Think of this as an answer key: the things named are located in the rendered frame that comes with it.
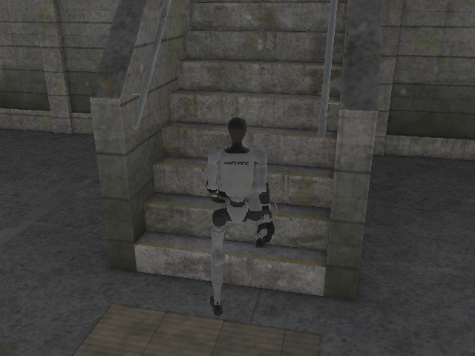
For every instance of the stairs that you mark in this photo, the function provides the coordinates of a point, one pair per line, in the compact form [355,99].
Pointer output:
[261,61]

